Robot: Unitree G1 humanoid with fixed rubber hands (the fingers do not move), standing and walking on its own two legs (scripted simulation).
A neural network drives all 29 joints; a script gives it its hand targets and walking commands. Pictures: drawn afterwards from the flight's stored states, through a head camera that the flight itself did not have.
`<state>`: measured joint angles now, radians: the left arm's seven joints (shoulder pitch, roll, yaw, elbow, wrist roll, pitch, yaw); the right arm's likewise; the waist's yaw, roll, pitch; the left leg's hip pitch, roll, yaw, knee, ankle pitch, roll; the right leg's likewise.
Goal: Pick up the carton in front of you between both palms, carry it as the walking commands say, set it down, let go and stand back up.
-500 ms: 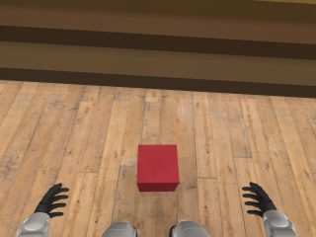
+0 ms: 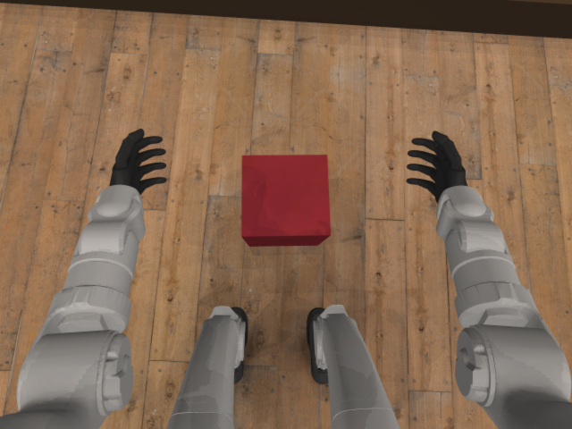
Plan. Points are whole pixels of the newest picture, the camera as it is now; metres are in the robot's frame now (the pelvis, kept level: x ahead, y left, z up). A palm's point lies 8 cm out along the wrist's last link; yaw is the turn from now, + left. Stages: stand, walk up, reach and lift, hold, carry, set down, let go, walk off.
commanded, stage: reach and lift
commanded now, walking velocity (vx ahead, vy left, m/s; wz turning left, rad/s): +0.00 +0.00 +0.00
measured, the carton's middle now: (284, 205) +0.49 -0.01 -0.55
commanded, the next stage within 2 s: none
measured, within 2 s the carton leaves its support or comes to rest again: leaves its support in 2.00 s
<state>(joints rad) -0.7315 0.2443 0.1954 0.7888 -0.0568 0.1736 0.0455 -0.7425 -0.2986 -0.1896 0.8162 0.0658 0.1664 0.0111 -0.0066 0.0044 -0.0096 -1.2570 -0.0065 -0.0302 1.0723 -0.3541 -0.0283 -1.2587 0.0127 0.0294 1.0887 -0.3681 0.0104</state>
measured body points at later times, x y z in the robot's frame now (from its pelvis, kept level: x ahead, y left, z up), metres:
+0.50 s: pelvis +0.00 +0.00 -0.07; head +0.33 -0.01 +0.23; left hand +0.51 +0.18 -0.22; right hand +0.51 -0.21 -0.22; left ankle +0.07 +0.13 -0.64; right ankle +0.06 -0.12 -0.64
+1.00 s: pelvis -0.05 +0.00 -0.27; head +0.31 -0.01 -0.01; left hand +0.50 +0.18 -0.44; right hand +0.50 -0.20 -0.44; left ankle +0.06 +0.13 -0.64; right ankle +0.06 -0.12 -0.64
